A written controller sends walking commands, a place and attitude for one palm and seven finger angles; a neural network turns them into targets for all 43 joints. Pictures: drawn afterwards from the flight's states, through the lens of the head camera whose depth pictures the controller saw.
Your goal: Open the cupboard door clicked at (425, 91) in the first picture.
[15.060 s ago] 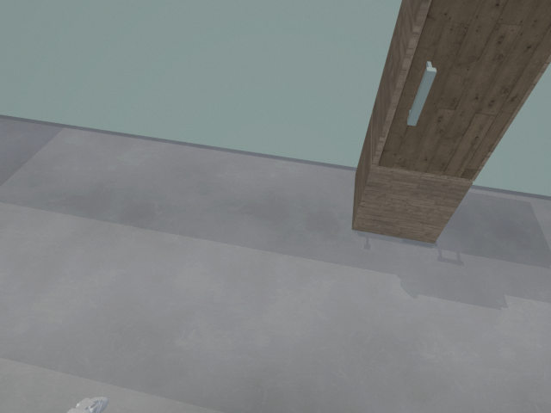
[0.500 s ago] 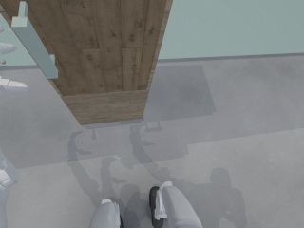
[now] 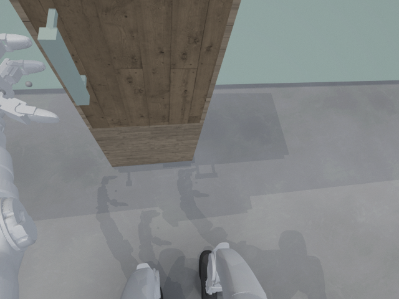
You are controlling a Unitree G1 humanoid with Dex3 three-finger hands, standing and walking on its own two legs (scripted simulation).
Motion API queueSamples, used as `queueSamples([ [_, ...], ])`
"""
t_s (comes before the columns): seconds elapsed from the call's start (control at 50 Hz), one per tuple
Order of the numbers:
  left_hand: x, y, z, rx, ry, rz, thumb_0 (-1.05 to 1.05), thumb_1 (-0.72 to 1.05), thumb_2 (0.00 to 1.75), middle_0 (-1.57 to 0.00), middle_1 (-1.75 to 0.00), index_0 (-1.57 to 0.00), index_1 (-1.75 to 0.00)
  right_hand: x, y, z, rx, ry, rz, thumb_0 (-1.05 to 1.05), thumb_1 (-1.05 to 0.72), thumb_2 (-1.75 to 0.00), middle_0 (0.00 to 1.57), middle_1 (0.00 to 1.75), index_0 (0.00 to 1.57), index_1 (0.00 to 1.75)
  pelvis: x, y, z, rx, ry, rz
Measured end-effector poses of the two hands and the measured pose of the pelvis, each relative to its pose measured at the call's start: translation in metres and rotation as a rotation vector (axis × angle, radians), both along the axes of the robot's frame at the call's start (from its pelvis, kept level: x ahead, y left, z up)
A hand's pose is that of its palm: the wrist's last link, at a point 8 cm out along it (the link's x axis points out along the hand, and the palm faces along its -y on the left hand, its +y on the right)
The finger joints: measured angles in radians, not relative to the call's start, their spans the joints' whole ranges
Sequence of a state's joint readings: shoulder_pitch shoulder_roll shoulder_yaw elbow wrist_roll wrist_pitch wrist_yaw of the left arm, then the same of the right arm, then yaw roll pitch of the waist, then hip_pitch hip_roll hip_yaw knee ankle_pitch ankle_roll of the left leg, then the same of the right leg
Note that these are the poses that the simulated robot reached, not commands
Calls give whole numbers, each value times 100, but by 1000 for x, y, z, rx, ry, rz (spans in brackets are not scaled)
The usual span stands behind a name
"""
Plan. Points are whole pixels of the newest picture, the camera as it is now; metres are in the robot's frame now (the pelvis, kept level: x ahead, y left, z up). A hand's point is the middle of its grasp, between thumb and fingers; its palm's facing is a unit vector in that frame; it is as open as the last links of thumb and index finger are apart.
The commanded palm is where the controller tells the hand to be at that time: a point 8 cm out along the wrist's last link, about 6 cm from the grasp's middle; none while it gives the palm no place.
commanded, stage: slide the fingers in behind the handle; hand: left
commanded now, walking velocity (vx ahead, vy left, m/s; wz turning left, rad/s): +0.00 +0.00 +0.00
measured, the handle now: (69, 63) +0.55 +0.21 +0.05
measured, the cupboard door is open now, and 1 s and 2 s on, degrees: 0 0 0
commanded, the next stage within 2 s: close the thumb around the handle in 1.68 s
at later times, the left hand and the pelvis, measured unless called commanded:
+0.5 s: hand (42, 83) +0.50 +0.25 +0.06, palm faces +0.05 -1.00 -0.03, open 14.0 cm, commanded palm +0.47 +0.28 +0.05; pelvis +0.00 -0.01 +0.00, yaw +0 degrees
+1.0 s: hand (65, 84) +0.49 +0.21 +0.06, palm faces +0.04 -1.00 -0.03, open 14.0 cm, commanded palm +0.47 +0.25 +0.05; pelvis +0.00 -0.01 +0.00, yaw +0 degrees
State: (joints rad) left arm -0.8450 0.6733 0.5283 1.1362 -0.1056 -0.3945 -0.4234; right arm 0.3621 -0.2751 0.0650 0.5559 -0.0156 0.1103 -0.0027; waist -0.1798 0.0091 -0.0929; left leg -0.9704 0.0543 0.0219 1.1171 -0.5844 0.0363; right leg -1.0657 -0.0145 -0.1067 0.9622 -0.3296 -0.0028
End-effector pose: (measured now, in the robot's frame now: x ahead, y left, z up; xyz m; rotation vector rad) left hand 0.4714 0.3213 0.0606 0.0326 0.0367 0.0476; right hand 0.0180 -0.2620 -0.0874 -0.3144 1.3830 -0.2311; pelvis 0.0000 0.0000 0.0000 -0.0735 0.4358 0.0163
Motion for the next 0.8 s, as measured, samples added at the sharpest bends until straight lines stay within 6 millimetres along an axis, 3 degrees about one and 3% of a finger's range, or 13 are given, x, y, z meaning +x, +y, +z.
queueSamples([
  [0.3,1,-12,0,-2,2,-7,-2,-50,30,-30,-120,-30,-120,-16,-4,0,3,37,-17,0,-90,-90,20,30,20,30,-1,-4,1,6,-1,0],
  [0.8,1,-40,-2,-10,-9,-8,-2,-50,30,-30,-120,-30,-120,-1,-3,-2,21,-12,-3,0,-90,-90,20,30,20,30,1,-4,2,12,-10,2],
])
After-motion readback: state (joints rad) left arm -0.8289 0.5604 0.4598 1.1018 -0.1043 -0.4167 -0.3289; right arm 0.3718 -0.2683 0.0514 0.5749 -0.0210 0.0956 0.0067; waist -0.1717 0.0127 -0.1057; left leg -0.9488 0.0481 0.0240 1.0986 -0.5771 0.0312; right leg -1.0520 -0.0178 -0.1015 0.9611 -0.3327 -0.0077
